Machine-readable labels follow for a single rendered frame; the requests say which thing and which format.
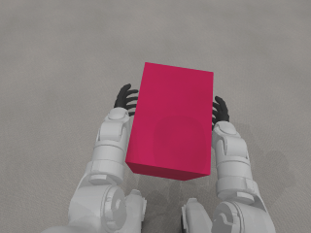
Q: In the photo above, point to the left robot forearm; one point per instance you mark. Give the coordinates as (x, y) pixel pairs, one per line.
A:
(106, 164)

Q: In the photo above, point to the robot left hand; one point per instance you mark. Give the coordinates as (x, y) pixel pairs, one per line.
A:
(122, 100)

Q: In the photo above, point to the right robot thigh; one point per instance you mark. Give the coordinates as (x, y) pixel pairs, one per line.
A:
(195, 219)

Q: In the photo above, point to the left robot upper arm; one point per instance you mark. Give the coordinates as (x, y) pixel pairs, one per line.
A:
(94, 209)

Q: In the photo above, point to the robot left shin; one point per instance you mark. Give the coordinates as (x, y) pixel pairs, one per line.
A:
(136, 192)

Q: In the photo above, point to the robot right hand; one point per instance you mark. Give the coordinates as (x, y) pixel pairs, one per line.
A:
(221, 112)

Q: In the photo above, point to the carton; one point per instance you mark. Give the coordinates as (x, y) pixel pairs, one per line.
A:
(171, 134)

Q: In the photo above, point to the right robot upper arm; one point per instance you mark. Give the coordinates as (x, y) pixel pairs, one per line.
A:
(234, 217)

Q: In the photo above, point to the right robot forearm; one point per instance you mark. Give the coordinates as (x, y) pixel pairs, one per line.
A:
(235, 180)

